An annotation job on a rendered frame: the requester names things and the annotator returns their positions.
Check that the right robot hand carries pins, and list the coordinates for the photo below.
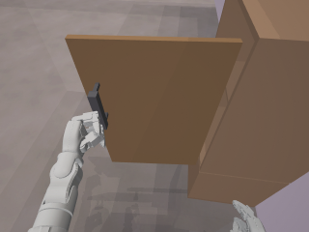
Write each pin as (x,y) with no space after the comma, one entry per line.
(253,224)

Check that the cupboard door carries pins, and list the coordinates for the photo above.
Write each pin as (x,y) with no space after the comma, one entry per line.
(161,93)

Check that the left robot forearm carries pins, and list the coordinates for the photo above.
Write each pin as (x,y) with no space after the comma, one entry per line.
(59,201)

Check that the handle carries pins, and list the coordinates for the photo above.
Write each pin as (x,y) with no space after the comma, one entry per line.
(96,105)

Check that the left robot hand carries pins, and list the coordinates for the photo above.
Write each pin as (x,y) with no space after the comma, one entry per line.
(78,139)

